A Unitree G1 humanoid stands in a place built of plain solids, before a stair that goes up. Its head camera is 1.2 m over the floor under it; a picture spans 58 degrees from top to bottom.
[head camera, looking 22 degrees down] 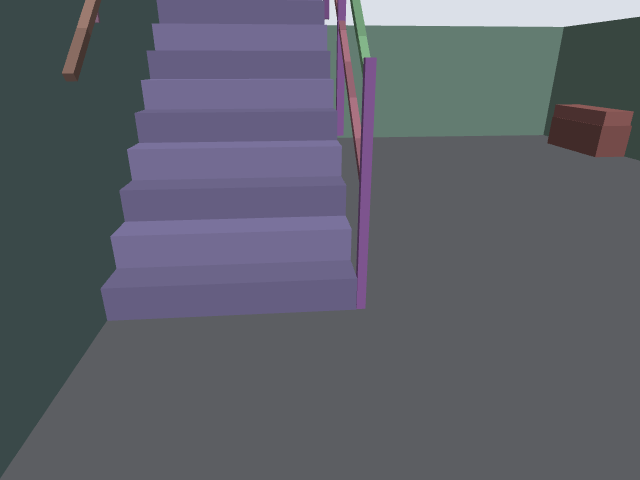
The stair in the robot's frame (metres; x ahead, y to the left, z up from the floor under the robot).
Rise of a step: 0.18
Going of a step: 0.23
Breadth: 1.28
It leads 5 degrees to the left of straight ahead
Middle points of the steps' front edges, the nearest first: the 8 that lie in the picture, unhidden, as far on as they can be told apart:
1.93 0.44 0.19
2.16 0.46 0.37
2.39 0.48 0.56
2.62 0.50 0.74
2.84 0.52 0.93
3.07 0.54 1.11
3.30 0.56 1.30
3.53 0.58 1.48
